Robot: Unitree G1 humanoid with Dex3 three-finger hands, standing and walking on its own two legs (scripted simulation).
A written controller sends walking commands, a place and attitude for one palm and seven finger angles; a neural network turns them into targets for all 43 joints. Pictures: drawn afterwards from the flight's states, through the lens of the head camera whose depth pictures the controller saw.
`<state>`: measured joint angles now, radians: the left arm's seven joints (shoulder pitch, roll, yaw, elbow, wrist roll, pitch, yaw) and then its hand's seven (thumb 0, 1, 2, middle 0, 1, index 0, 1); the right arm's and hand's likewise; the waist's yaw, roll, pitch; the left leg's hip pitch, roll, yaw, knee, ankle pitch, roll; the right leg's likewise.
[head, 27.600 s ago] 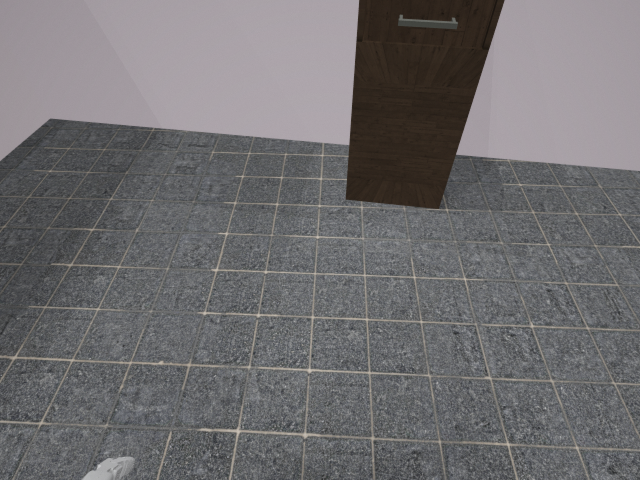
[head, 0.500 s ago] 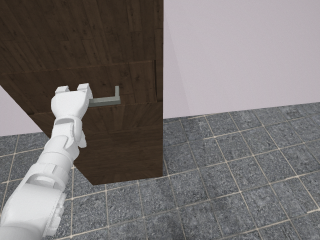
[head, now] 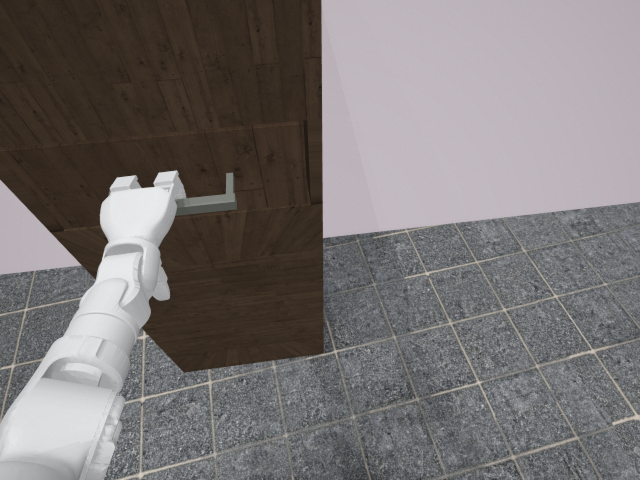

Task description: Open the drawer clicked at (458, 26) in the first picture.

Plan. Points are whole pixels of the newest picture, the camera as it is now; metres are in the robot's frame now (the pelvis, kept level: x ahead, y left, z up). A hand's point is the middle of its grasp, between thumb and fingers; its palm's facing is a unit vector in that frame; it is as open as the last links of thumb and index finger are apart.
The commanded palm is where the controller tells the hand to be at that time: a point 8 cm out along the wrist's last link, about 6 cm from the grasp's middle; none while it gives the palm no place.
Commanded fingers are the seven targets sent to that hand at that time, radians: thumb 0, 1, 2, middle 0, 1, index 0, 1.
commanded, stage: close the thumb around the handle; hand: left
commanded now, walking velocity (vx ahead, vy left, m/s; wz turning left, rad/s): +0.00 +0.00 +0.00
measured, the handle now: (171, 197) +0.48 +0.21 +0.06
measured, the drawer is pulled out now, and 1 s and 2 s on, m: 0.00 0.01 0.14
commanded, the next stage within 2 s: pull the drawer open in 0.66 s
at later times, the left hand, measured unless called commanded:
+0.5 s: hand (157, 238) +0.43 +0.23 +0.04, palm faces -0.01 -0.03 -1.00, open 6.7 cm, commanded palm +0.40 +0.23 +0.09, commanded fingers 0.00 0.90 0.90 -0.40 -1.35 -0.40 -1.35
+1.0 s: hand (157, 242) +0.42 +0.23 +0.04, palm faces -0.02 -0.05 -1.00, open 5.1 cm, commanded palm +0.38 +0.23 +0.09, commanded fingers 0.00 0.90 0.90 -0.40 -1.35 -0.40 -1.35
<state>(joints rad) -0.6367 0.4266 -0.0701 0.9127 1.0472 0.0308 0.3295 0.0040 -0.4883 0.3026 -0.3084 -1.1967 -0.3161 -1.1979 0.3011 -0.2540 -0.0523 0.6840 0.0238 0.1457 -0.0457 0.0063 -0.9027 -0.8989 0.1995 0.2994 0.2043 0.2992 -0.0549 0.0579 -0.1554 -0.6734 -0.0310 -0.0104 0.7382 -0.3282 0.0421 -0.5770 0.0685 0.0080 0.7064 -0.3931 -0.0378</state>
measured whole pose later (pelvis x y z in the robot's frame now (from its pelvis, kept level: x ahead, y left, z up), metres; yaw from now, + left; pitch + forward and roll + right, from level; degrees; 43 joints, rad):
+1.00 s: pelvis +0.01 +0.00 +0.01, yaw -1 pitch +14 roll -1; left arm -0.48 0.41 -0.06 0.74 1.02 0.05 0.28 0.01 0.83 0.85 -0.36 -1.35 -0.41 -1.35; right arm 0.29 -0.25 -0.05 0.66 0.03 0.17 -0.04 0.01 -0.90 -0.90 0.20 0.30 0.20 0.30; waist -0.04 0.06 -0.16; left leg -0.59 -0.03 0.01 0.70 -0.34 0.04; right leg -0.51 0.07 0.03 0.67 -0.40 -0.04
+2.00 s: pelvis +0.01 -0.01 +0.01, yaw +0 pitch +7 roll +1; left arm 0.04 0.35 -0.12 0.17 1.00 0.15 0.26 0.02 0.80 0.85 -0.34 -1.35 -0.42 -1.35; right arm 0.14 -0.25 -0.02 0.64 0.01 0.13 -0.04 0.01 -0.90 -0.90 0.20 0.30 0.20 0.30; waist 0.04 0.07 -0.12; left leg -0.46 -0.04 0.01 0.66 -0.33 0.03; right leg -0.39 0.06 0.03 0.67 -0.41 -0.05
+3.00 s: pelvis +0.00 -0.02 +0.00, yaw -1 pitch +6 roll +1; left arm 0.51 0.35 -0.12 -0.25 1.01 0.10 0.32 0.02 0.79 0.83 -0.34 -1.35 -0.42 -1.35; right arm 0.09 -0.24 0.00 0.58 -0.02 0.11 0.02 0.01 -0.90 -0.90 0.20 0.30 0.20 0.30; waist 0.08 0.07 -0.10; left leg -0.47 -0.03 0.01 0.72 -0.35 0.02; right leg -0.40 0.07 0.03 0.74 -0.44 -0.06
